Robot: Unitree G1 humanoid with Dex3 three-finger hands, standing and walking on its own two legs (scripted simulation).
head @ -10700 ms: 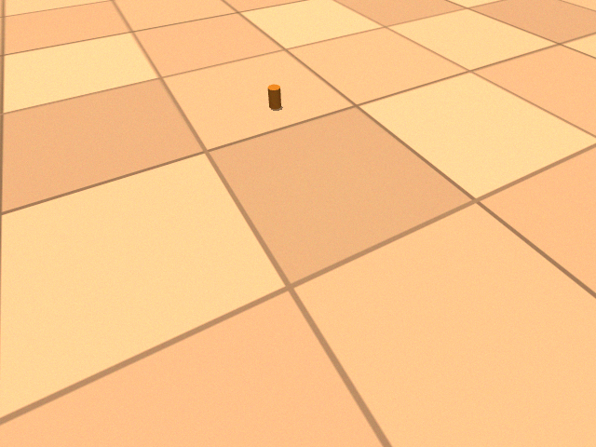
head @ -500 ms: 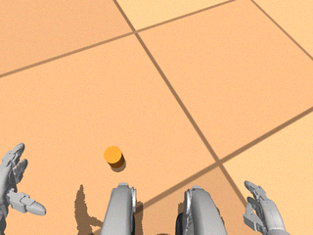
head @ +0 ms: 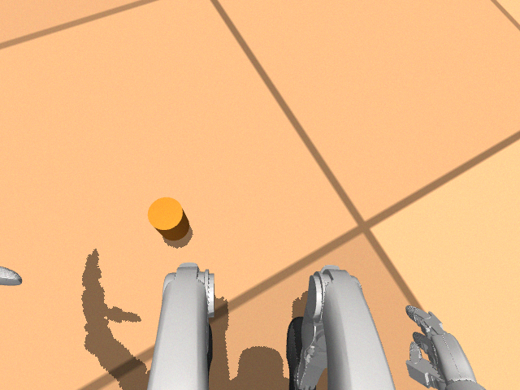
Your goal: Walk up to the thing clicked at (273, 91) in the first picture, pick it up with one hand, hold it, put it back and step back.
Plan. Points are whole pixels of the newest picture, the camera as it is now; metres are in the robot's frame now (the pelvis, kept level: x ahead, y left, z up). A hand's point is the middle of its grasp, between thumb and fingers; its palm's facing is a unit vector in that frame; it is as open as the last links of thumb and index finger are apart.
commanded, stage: go down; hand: left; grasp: from the side
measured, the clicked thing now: (170, 220) +0.45 +0.23 -0.40
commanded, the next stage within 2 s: approach in 1.28 s
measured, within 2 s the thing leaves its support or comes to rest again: neither
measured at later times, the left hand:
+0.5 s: hand out of the picture +0.35 +0.41 -0.07, palm faces +0.19 -0.97 -0.15, open 17.2 cm
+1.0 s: hand out of the picture +0.36 +0.42 -0.08, palm faces +0.20 -0.97 -0.13, open 17.3 cm
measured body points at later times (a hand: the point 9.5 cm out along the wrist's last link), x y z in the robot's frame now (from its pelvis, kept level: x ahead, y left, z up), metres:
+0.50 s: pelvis -0.01 +0.00 -0.06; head +0.20 +0.06 +0.33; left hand +0.33 +0.46 -0.06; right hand +0.16 -0.27 -0.17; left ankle +0.08 +0.13 -0.43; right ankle +0.08 -0.12 -0.43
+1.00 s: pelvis -0.02 +0.00 -0.09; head +0.19 +0.06 +0.31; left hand +0.34 +0.47 -0.07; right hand +0.15 -0.28 -0.19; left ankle +0.08 +0.13 -0.43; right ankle +0.08 -0.12 -0.43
